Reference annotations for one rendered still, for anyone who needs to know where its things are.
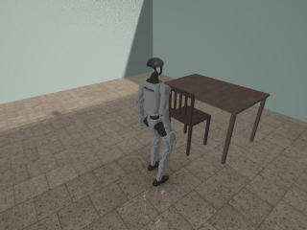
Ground robot left hand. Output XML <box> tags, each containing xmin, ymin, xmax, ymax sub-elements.
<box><xmin>138</xmin><ymin>116</ymin><xmax>147</xmax><ymax>129</ymax></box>

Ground robot right thigh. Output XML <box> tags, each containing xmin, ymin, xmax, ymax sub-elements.
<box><xmin>156</xmin><ymin>123</ymin><xmax>174</xmax><ymax>159</ymax></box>

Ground right robot forearm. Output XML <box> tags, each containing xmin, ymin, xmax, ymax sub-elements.
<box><xmin>161</xmin><ymin>108</ymin><xmax>173</xmax><ymax>135</ymax></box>

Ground left robot upper arm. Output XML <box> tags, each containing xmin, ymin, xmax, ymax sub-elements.
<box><xmin>136</xmin><ymin>78</ymin><xmax>147</xmax><ymax>104</ymax></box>

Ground table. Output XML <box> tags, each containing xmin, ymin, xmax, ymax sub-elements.
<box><xmin>161</xmin><ymin>74</ymin><xmax>270</xmax><ymax>164</ymax></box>

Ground robot right hand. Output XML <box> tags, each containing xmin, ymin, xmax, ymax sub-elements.
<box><xmin>166</xmin><ymin>133</ymin><xmax>177</xmax><ymax>149</ymax></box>

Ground left robot forearm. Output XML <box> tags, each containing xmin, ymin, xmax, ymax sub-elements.
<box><xmin>135</xmin><ymin>102</ymin><xmax>145</xmax><ymax>118</ymax></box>

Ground humanoid robot head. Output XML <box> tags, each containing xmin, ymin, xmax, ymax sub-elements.
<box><xmin>146</xmin><ymin>57</ymin><xmax>164</xmax><ymax>84</ymax></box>

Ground chair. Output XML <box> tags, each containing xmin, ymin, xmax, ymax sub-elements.
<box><xmin>168</xmin><ymin>85</ymin><xmax>211</xmax><ymax>156</ymax></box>

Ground right robot upper arm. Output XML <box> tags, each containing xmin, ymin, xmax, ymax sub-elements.
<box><xmin>158</xmin><ymin>83</ymin><xmax>172</xmax><ymax>115</ymax></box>

